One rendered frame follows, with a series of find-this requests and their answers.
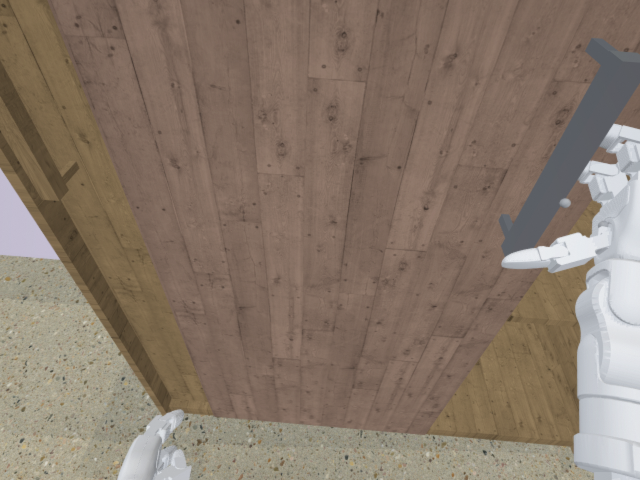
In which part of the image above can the handle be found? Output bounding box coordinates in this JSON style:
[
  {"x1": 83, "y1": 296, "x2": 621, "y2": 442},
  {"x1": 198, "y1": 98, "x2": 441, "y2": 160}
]
[
  {"x1": 0, "y1": 61, "x2": 69, "y2": 201},
  {"x1": 498, "y1": 38, "x2": 640, "y2": 257}
]

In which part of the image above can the right robot hand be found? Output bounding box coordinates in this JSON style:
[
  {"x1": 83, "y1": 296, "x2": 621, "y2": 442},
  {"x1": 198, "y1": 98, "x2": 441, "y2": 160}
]
[{"x1": 501, "y1": 124, "x2": 640, "y2": 273}]

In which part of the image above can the wardrobe door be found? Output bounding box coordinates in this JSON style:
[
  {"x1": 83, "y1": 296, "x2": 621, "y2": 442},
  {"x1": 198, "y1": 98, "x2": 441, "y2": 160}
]
[
  {"x1": 0, "y1": 0, "x2": 208, "y2": 402},
  {"x1": 47, "y1": 0, "x2": 640, "y2": 435}
]

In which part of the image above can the robot right forearm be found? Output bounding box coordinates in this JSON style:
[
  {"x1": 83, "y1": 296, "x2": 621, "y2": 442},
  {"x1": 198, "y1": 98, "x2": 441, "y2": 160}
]
[{"x1": 574, "y1": 258, "x2": 640, "y2": 480}]

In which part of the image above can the left robot hand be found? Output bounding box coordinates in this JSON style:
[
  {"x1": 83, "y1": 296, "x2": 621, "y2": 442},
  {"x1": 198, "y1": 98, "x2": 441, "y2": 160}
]
[{"x1": 117, "y1": 409, "x2": 192, "y2": 480}]

